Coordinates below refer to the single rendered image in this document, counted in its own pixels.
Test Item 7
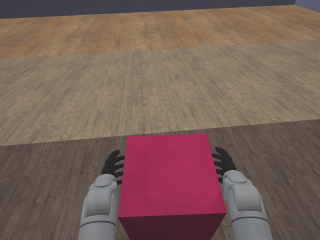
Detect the right robot forearm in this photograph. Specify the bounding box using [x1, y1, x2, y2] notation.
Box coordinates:
[222, 170, 273, 240]

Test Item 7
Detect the left robot hand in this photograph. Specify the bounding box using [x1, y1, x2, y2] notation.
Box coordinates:
[101, 149, 125, 185]

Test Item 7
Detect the left robot forearm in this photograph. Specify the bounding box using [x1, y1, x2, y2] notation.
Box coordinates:
[78, 174, 118, 240]

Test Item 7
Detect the right robot hand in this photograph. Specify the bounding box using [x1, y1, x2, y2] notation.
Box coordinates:
[211, 146, 237, 183]

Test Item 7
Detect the carton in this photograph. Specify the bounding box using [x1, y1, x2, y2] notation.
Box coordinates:
[118, 133, 227, 240]

